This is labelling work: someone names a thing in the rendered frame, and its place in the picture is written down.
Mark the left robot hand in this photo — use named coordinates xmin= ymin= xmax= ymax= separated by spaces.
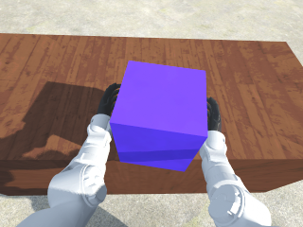
xmin=97 ymin=83 xmax=121 ymax=116

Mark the pedestal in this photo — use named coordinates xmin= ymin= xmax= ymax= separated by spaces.
xmin=0 ymin=33 xmax=303 ymax=196

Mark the robot left upper arm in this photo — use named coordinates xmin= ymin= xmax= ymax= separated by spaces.
xmin=16 ymin=165 xmax=107 ymax=227

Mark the carton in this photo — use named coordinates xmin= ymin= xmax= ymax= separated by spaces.
xmin=109 ymin=61 xmax=208 ymax=172

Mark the robot right forearm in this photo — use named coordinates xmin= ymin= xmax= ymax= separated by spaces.
xmin=199 ymin=131 xmax=251 ymax=201

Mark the right robot hand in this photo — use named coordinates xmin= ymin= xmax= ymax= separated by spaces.
xmin=206 ymin=97 xmax=222 ymax=132

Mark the robot right upper arm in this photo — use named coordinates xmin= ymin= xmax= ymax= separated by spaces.
xmin=208 ymin=183 xmax=281 ymax=227

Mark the robot left forearm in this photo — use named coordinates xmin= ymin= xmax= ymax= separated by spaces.
xmin=47 ymin=113 xmax=113 ymax=206

